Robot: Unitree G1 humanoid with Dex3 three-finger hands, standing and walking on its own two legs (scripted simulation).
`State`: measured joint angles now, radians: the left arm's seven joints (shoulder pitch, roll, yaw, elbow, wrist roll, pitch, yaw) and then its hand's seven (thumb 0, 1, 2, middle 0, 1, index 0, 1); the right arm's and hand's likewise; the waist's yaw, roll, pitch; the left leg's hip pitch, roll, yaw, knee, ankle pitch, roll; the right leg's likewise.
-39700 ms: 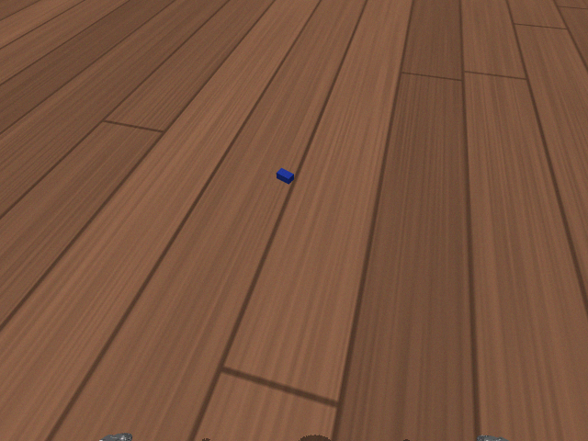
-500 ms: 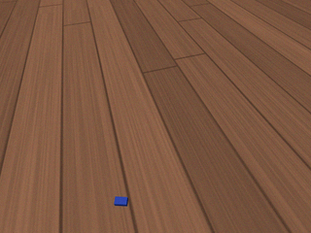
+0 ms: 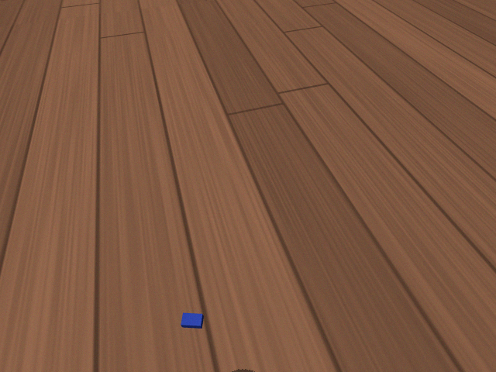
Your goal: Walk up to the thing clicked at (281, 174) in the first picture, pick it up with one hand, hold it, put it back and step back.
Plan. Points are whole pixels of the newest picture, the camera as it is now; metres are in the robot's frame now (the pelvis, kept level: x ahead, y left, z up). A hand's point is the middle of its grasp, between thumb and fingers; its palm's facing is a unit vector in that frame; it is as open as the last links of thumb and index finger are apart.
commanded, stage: stand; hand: left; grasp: from above
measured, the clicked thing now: (192, 320) +0.38 +0.24 -0.76
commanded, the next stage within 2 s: step back in 0.48 s
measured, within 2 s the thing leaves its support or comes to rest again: neither
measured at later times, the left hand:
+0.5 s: hand out of the picture +0.07 +0.25 -0.16, palm faces +0.01 -0.94 -0.34, open 7.4 cm
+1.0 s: hand out of the picture +0.05 +0.30 -0.18, palm faces -0.06 -0.93 -0.37, open 7.4 cm
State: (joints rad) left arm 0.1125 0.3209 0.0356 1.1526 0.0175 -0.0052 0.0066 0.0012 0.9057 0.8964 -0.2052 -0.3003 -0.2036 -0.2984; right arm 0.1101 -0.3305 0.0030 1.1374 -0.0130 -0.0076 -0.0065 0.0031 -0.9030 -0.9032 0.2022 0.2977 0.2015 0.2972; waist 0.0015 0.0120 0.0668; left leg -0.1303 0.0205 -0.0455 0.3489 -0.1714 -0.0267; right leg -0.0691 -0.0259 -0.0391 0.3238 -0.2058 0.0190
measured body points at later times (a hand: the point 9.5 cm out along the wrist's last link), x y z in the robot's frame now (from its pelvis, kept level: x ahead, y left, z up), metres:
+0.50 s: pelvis +0.00 +0.00 +0.00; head +0.01 +0.00 +0.45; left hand +0.07 +0.30 -0.13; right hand +0.07 -0.29 -0.14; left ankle +0.01 +0.14 -0.75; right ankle -0.02 -0.13 -0.75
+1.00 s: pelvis -0.08 +0.04 -0.02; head -0.01 +0.06 +0.42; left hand +0.05 +0.35 -0.15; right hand -0.01 -0.27 -0.13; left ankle -0.03 +0.14 -0.75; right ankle -0.13 -0.10 -0.68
